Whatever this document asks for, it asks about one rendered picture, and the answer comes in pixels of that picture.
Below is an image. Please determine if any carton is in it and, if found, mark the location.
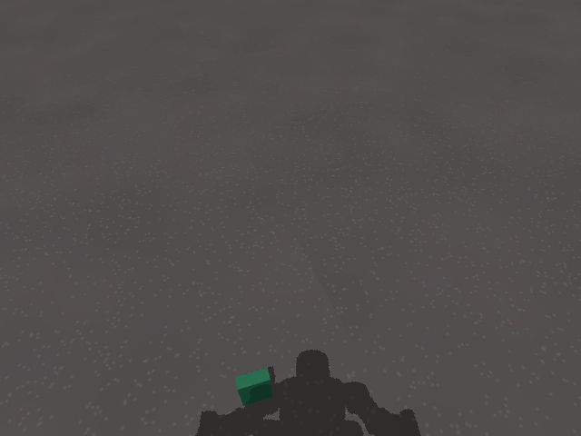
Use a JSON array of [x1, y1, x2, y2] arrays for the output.
[[235, 367, 273, 406]]

